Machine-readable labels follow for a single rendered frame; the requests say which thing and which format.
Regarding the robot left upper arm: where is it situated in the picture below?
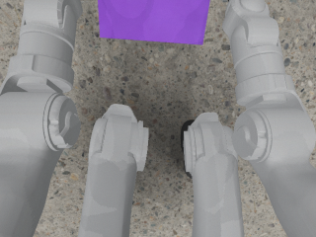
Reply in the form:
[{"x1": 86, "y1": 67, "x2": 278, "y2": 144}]
[{"x1": 0, "y1": 92, "x2": 81, "y2": 237}]

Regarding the robot left thigh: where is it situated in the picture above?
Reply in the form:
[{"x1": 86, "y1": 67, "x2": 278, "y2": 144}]
[{"x1": 77, "y1": 114, "x2": 149, "y2": 237}]

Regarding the robot right upper arm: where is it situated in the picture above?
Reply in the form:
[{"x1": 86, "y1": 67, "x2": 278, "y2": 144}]
[{"x1": 231, "y1": 107, "x2": 316, "y2": 237}]

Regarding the robot left forearm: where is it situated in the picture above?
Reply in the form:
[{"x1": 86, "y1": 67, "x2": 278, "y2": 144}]
[{"x1": 0, "y1": 0, "x2": 83, "y2": 96}]

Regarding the robot right forearm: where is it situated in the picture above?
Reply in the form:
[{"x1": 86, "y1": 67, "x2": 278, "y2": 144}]
[{"x1": 222, "y1": 0, "x2": 316, "y2": 141}]

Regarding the carton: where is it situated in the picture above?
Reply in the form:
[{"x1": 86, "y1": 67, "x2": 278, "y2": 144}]
[{"x1": 98, "y1": 0, "x2": 210, "y2": 45}]

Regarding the robot right foot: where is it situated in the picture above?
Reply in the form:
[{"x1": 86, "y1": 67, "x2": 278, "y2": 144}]
[{"x1": 181, "y1": 119, "x2": 195, "y2": 179}]

